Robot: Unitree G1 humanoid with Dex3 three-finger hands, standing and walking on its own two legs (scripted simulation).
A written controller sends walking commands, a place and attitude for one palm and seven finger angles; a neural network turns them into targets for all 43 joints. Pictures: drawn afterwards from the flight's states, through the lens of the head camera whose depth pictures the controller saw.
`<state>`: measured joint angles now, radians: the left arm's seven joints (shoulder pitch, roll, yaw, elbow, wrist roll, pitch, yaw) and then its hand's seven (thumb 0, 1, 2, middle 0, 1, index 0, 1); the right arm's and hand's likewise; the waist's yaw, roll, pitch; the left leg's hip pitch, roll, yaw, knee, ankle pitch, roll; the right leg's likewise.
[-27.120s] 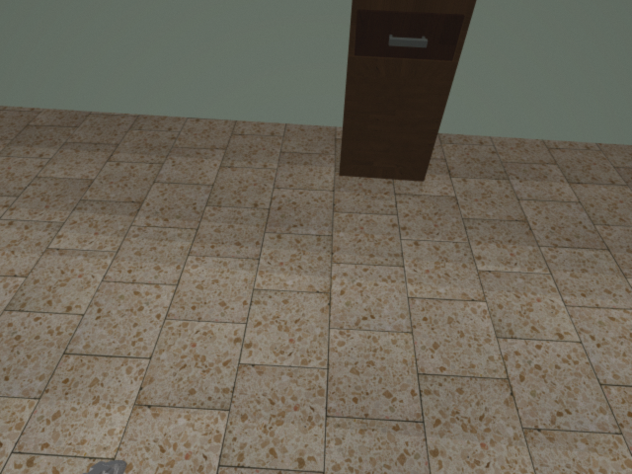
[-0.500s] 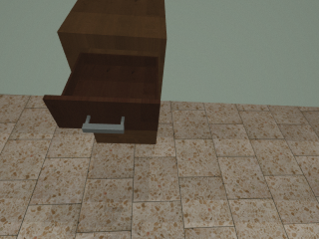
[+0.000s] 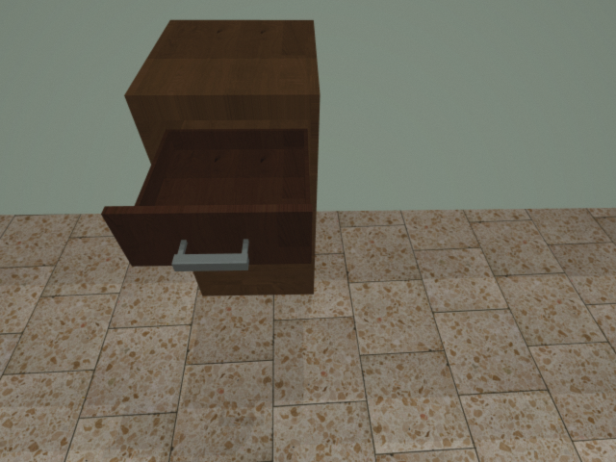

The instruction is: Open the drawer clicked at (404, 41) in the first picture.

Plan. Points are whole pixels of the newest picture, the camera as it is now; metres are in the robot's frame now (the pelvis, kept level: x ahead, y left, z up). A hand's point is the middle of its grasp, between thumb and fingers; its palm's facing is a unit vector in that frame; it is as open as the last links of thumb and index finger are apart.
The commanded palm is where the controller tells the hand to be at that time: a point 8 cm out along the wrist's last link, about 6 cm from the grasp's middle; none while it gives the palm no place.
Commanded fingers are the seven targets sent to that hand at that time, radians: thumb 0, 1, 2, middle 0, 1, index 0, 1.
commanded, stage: let the arm hang, fingers relaxed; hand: left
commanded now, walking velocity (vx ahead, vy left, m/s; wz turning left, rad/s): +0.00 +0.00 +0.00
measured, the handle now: (213, 253) +0.49 +0.22 -0.09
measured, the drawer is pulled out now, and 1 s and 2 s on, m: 0.30 0.30 0.30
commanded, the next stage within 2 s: look to check the result in 0.26 s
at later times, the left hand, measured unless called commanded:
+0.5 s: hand out of the picture -0.04 +0.14 -0.18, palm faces +0.07 -0.98 -0.17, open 7.4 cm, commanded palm none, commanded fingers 0.00 0.90 0.90 -0.20 -0.30 -0.20 -0.30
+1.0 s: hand out of the picture -0.02 +0.12 -0.18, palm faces +0.07 -0.98 -0.16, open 7.4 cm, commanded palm none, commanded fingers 0.00 0.90 0.90 -0.20 -0.30 -0.20 -0.30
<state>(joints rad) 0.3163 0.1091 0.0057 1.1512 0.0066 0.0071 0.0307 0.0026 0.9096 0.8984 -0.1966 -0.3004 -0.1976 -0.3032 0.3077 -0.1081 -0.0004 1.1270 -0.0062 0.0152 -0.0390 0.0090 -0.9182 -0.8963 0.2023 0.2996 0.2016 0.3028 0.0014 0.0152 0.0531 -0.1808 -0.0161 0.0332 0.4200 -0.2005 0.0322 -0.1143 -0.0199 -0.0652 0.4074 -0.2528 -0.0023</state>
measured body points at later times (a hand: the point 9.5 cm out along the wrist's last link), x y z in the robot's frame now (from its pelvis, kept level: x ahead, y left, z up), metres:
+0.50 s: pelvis +0.00 -0.01 +0.00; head +0.01 -0.02 +0.45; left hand -0.04 +0.19 -0.16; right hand -0.04 -0.21 -0.17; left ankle +0.02 +0.10 -0.74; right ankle -0.02 -0.12 -0.74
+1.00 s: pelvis +0.00 -0.03 +0.00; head +0.02 -0.04 +0.45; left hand -0.02 +0.17 -0.16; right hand -0.02 -0.23 -0.17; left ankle +0.02 +0.10 -0.74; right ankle -0.02 -0.12 -0.74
